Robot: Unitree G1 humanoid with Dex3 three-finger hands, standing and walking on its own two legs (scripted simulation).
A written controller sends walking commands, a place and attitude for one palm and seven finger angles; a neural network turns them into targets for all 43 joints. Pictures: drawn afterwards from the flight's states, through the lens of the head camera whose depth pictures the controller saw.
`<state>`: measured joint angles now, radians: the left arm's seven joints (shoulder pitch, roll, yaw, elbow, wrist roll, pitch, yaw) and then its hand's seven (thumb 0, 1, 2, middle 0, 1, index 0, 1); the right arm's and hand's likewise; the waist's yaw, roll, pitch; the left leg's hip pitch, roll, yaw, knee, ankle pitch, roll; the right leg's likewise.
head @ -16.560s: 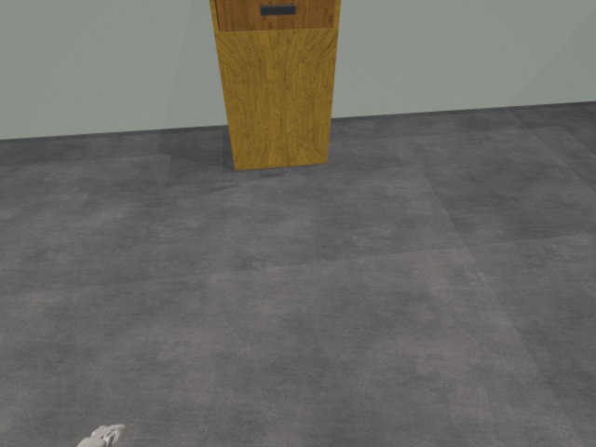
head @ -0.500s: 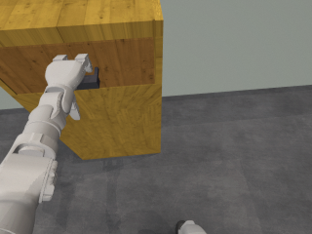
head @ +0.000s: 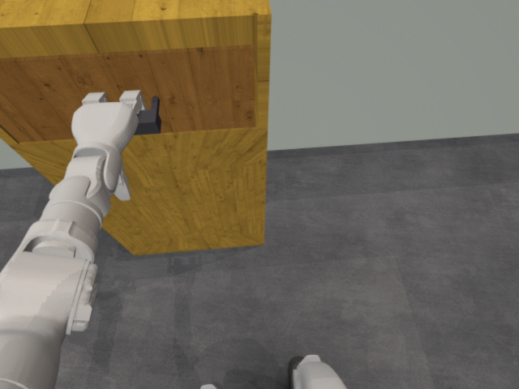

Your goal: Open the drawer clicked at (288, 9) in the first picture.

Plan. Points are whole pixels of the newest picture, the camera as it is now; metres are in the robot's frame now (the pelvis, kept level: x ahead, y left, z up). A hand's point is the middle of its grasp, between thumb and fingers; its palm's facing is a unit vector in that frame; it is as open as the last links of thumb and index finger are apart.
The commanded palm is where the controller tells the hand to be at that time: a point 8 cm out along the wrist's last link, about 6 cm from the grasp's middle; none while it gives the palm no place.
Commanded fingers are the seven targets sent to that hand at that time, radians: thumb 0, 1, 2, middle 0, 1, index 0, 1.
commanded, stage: lower the fingers behind the handle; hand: left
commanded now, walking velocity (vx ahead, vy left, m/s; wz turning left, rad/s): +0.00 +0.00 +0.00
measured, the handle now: (119, 114) +0.56 +0.21 +0.05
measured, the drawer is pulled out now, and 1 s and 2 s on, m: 0.00 0.00 0.07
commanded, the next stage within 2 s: close the thumb around the handle in 0.40 s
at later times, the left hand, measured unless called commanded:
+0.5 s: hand (114, 146) +0.50 +0.21 +0.03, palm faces -0.05 +0.00 -1.00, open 13.9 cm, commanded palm +0.48 +0.22 +0.09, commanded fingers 0.00 -0.44 0.32 -0.30 -1.21 -0.30 -1.21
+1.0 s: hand (115, 146) +0.50 +0.21 +0.04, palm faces -0.05 +0.00 -1.00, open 7.5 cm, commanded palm +0.48 +0.22 +0.09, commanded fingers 0.00 0.90 0.90 -0.40 -1.35 -0.40 -1.35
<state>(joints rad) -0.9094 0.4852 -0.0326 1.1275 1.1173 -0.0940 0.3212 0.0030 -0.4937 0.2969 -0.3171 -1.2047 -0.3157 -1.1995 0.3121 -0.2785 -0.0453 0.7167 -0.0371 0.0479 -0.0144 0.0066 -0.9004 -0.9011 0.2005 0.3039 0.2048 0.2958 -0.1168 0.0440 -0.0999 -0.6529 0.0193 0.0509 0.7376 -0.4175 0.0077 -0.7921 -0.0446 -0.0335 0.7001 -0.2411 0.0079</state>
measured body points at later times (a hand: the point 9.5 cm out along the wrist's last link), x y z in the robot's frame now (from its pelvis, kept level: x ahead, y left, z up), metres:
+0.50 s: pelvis +0.00 +0.00 +0.00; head +0.11 -0.01 +0.43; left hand +0.50 +0.21 +0.09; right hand -0.01 -0.28 -0.14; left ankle -0.05 +0.11 -0.71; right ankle +0.04 -0.13 -0.71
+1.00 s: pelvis +0.00 +0.01 +0.00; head +0.11 -0.01 +0.43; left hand +0.50 +0.21 +0.09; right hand +0.01 -0.27 -0.14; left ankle -0.05 +0.11 -0.71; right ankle +0.04 -0.13 -0.71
